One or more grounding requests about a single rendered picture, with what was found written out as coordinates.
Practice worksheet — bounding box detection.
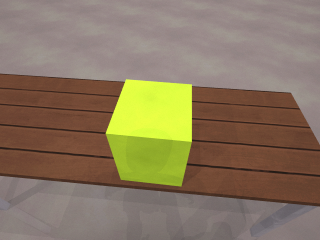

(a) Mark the table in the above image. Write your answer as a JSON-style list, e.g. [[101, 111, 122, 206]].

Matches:
[[0, 73, 320, 238]]

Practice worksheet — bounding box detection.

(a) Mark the carton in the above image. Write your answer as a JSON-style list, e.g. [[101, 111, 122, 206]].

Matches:
[[105, 79, 192, 187]]

